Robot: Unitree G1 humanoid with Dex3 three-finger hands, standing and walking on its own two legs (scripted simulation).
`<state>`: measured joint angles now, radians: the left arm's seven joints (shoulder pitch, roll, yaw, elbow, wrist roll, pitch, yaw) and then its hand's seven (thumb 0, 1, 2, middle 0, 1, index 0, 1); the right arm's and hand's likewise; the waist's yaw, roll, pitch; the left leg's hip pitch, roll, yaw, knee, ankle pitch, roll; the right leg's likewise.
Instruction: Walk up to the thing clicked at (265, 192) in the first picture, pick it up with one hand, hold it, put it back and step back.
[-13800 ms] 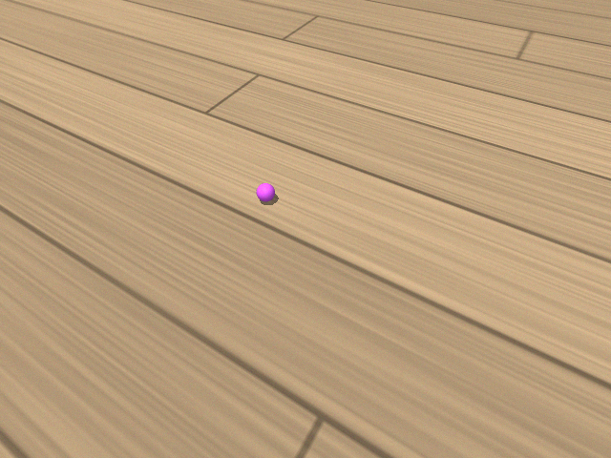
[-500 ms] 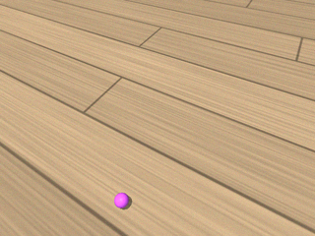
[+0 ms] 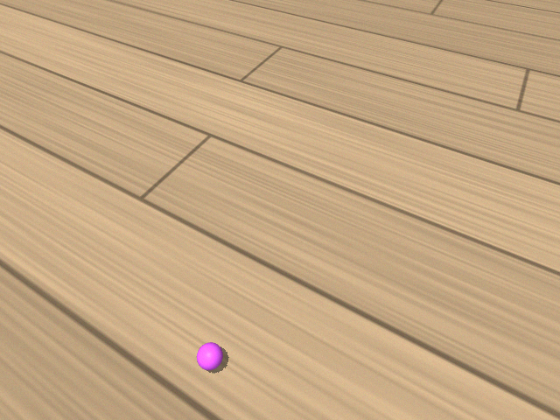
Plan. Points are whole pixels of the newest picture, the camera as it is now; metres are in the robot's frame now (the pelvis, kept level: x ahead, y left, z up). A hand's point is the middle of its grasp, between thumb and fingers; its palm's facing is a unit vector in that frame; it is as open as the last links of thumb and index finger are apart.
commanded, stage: walk up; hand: left
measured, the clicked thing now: (209, 356) +0.43 +0.25 -0.74
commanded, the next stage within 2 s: stand in 0.06 s
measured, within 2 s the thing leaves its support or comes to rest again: neither
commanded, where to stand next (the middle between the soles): +0.05 +0.02 m, yaw -1 degrees
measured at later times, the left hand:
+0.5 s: hand out of the picture +0.09 +0.24 -0.15, palm faces -0.04 -0.94 -0.34, open 7.4 cm
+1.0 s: hand out of the picture +0.12 +0.24 -0.15, palm faces -0.05 -0.94 -0.34, open 7.4 cm
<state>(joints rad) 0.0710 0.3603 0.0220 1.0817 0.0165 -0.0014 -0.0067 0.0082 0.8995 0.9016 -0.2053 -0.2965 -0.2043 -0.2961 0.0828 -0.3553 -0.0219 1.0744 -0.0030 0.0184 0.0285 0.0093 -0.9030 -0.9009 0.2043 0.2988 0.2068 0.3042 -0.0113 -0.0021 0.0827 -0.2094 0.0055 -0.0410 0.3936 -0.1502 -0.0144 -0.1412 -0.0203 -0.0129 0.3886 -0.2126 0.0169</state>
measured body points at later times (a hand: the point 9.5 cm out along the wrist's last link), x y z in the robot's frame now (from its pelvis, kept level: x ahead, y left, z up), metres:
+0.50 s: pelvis +0.03 -0.01 +0.00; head +0.04 -0.01 +0.45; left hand +0.09 +0.29 -0.13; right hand +0.10 -0.31 -0.13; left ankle +0.04 +0.13 -0.74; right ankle +0.00 -0.13 -0.74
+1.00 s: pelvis +0.03 -0.01 +0.00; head +0.05 -0.01 +0.45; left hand +0.12 +0.29 -0.13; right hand +0.10 -0.31 -0.13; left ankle +0.04 +0.13 -0.74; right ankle +0.00 -0.13 -0.74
